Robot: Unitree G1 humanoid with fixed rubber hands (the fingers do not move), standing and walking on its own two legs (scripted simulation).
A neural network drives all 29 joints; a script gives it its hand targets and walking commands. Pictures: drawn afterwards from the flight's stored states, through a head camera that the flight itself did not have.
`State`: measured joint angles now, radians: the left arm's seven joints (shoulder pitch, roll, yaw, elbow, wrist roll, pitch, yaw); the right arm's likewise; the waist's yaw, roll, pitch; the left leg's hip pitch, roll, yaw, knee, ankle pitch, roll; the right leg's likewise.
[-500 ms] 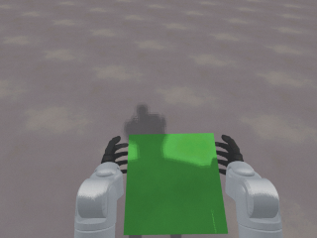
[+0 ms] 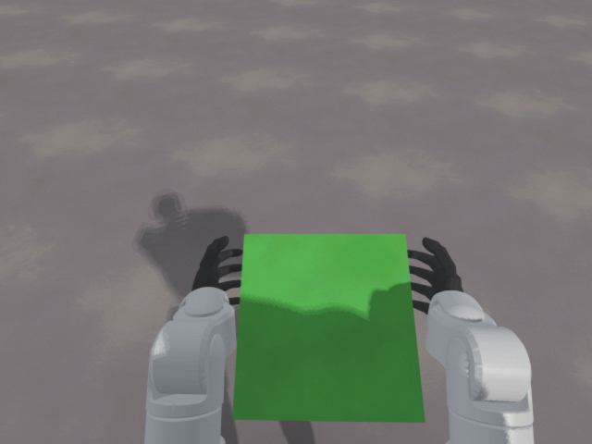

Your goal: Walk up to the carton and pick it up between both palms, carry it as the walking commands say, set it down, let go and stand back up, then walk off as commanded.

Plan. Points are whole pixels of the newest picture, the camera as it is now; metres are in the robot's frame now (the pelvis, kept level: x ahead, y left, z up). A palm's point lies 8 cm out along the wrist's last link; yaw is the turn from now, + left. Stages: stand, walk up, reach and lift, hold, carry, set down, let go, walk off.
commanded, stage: carry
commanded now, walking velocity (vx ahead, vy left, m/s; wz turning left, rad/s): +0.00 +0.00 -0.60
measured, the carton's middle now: (322, 326) +0.29 -0.01 +0.00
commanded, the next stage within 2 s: none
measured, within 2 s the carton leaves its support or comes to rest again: neither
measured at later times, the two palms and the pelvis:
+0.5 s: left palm (344, 331) +0.24 -0.03 +0.10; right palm out of the picture +0.14 -0.28 +0.09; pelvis -0.06 -0.06 +0.01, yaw -18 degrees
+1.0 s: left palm (364, 371) +0.19 -0.04 +0.12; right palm out of the picture +0.08 -0.29 +0.11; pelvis -0.11 -0.05 +0.01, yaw -25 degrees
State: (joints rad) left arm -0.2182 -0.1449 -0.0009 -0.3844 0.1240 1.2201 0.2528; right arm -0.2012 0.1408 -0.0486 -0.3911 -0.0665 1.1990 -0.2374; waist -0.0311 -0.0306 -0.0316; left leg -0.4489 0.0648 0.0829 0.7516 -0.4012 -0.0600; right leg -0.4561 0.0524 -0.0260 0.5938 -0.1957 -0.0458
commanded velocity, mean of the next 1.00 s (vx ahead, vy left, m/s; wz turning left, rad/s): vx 0.00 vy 0.00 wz -0.31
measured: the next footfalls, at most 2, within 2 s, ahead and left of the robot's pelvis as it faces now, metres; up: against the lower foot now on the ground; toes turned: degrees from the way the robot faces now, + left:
left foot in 0.02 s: +0.06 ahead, +0.11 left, +0.00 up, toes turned +6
right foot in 0.32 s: -0.02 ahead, -0.16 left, +0.00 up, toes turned -20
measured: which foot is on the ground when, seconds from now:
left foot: up 0.00-0.00, down 0.02-0.32, up 0.34-0.70, down 0.72-1.00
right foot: down 0.00-0.02, up 0.04-0.30, down 0.32-0.74, up 0.76-0.94, down 0.96-1.00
